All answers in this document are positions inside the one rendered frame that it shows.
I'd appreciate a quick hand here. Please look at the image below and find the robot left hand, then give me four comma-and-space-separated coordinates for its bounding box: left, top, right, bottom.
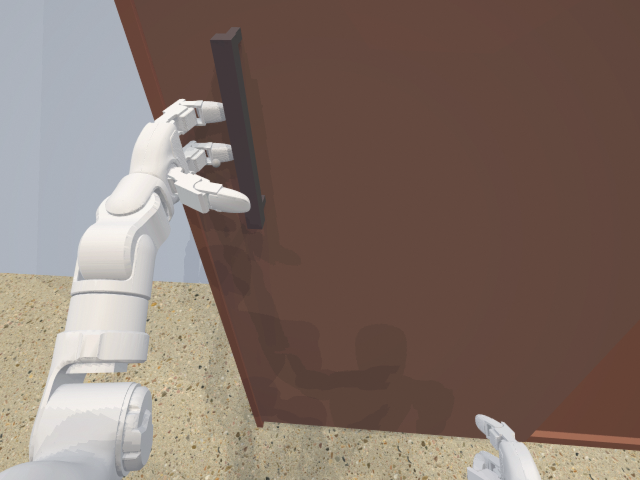
129, 99, 251, 214

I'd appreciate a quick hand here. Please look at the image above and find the left robot forearm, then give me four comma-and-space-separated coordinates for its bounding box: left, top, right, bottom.
29, 173, 174, 462

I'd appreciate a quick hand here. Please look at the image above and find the handle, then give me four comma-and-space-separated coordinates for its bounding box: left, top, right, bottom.
210, 27, 266, 229

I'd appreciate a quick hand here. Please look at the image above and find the wardrobe door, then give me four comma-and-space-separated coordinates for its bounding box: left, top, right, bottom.
537, 320, 640, 438
134, 0, 640, 442

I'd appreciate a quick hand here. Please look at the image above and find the robot right hand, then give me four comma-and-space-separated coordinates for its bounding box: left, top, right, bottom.
467, 414, 541, 480

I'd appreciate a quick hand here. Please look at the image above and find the robot left upper arm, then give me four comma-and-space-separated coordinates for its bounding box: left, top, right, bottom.
0, 382, 153, 480

